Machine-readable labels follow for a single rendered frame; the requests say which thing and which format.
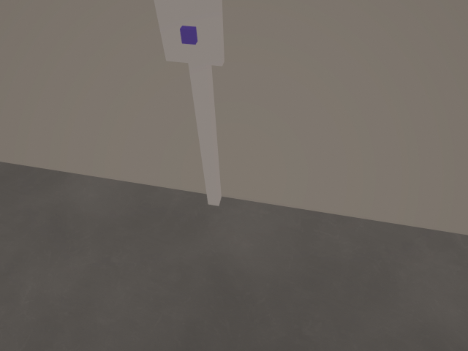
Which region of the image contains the button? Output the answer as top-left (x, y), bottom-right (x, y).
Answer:
top-left (180, 26), bottom-right (197, 45)

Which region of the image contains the panel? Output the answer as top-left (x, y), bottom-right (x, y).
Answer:
top-left (154, 0), bottom-right (224, 206)

